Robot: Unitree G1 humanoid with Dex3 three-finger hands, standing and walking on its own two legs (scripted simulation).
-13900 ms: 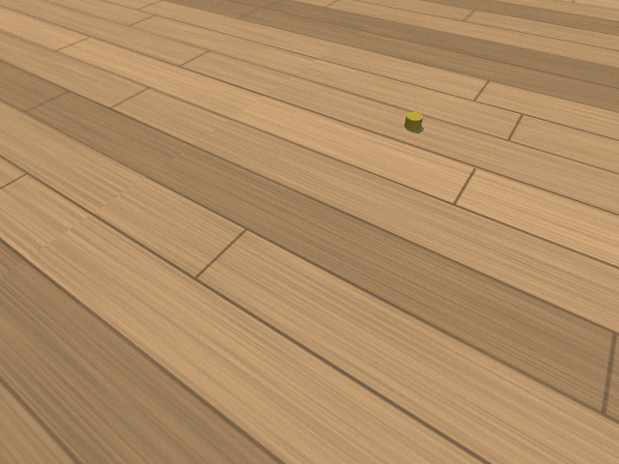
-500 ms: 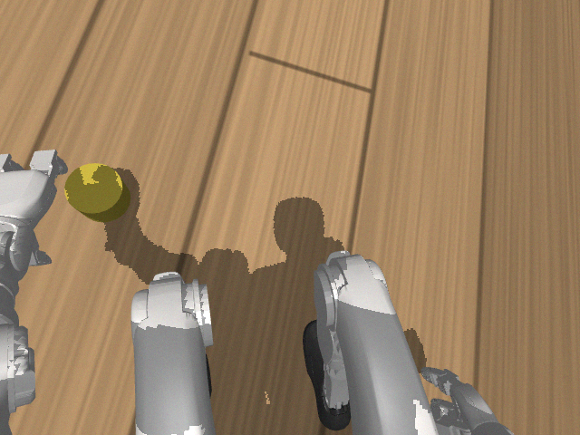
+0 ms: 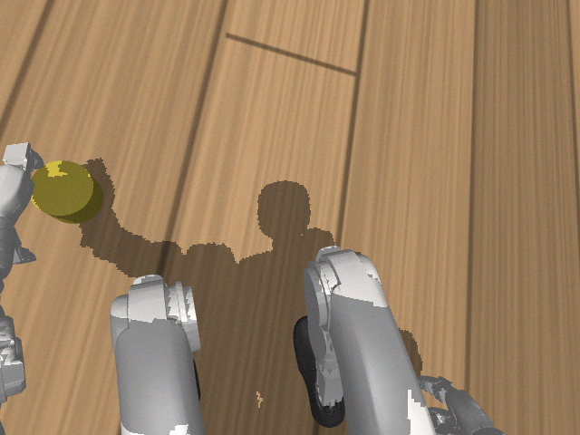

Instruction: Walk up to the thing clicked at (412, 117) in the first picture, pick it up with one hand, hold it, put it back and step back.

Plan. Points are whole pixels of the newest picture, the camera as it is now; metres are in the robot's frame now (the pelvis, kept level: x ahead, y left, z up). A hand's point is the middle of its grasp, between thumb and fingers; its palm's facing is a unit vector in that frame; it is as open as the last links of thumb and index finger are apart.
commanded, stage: rise first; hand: left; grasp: from above
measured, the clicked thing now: (68, 193) +0.49 +0.31 -0.30
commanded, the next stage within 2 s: approach in 0.08 s
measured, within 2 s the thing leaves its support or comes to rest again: neither
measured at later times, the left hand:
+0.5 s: hand (50, 181) +0.48 +0.30 -0.19, palm faces -0.40 -0.07 -0.91, open 13.9 cm
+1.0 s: hand (30, 217) +0.42 +0.33 -0.20, palm faces -0.55 -0.12 -0.83, open 13.8 cm
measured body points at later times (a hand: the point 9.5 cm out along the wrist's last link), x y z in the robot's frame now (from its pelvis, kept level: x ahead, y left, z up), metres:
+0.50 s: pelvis +0.00 +0.00 -0.02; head +0.24 +0.10 +0.35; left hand +0.49 +0.30 -0.14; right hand +0.06 -0.27 -0.11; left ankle +0.07 +0.13 -0.30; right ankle +0.09 -0.13 -0.30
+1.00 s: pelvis -0.01 +0.00 -0.01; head +0.25 +0.09 +0.35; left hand +0.45 +0.33 -0.15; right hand +0.03 -0.27 -0.10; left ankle +0.07 +0.13 -0.30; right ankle +0.09 -0.13 -0.30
